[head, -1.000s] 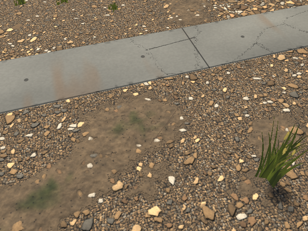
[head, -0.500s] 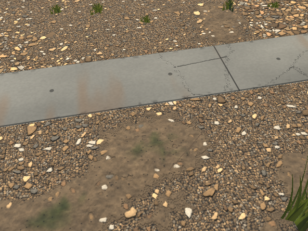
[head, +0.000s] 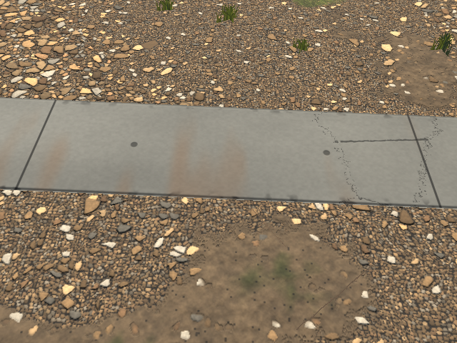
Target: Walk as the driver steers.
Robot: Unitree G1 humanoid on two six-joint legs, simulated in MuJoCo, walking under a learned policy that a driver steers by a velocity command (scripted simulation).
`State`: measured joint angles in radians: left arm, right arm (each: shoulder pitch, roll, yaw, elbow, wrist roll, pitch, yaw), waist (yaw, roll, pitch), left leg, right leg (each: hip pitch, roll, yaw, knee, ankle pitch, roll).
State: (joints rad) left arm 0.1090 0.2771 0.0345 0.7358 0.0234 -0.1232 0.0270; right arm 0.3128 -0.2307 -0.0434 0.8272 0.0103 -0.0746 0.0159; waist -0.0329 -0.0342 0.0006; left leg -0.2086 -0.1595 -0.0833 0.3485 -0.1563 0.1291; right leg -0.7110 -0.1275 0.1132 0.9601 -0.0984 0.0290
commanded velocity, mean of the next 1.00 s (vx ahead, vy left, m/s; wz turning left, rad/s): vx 0.50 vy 0.00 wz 0.16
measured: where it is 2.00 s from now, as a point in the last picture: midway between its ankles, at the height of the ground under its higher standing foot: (224, 184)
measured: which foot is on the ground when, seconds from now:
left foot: down 0.00-0.24, up 0.26-0.68, down 0.70-1.00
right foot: up 0.00-0.20, down 0.22-0.70, up 0.72-1.00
